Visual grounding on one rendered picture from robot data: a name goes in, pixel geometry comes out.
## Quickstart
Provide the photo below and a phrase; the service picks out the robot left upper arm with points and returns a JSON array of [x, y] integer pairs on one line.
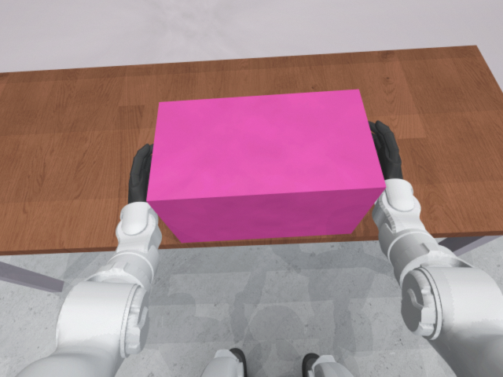
[[102, 324]]

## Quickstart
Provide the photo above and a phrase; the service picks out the robot right upper arm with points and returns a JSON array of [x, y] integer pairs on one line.
[[459, 310]]

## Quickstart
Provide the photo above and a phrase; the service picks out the left robot shin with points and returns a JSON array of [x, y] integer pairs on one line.
[[224, 353]]

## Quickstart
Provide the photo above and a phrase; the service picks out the robot right forearm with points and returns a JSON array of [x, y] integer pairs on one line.
[[402, 236]]

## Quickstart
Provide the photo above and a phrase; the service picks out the robot left hand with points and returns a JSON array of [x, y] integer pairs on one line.
[[139, 175]]

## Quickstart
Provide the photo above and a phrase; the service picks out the carton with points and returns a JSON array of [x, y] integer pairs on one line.
[[270, 166]]

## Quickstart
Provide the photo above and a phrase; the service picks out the robot left thigh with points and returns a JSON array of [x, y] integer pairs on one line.
[[223, 367]]

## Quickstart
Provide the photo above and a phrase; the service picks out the robot left forearm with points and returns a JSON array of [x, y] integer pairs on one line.
[[136, 258]]

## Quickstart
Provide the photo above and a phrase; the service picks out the table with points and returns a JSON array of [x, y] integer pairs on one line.
[[68, 138]]

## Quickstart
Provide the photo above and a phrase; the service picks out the robot right hand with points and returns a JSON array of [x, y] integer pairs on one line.
[[387, 150]]

